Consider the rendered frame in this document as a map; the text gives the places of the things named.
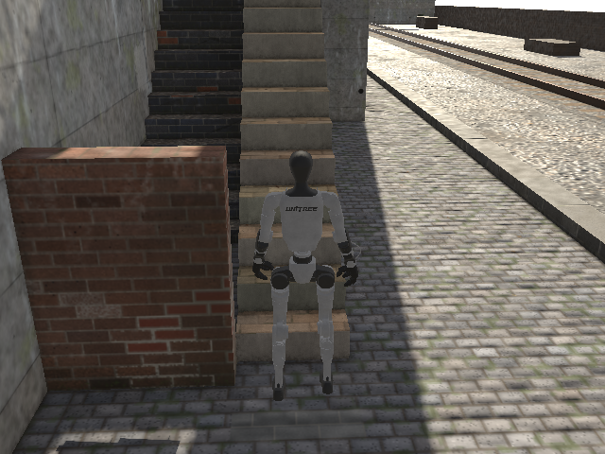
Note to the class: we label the left robot hand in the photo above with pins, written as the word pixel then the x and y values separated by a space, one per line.
pixel 266 267

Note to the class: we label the robot right thigh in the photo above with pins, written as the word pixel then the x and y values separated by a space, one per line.
pixel 325 281

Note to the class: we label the right robot hand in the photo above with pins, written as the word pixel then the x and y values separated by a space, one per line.
pixel 349 271

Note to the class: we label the left robot forearm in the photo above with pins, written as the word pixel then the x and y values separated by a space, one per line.
pixel 260 250

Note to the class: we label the right robot forearm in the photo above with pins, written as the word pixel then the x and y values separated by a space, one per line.
pixel 347 252

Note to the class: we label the right robot upper arm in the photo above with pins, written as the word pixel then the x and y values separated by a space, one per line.
pixel 331 200

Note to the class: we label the left robot upper arm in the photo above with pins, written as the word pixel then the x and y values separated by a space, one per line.
pixel 271 202

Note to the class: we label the right robot shin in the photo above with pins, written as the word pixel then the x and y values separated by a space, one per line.
pixel 327 351

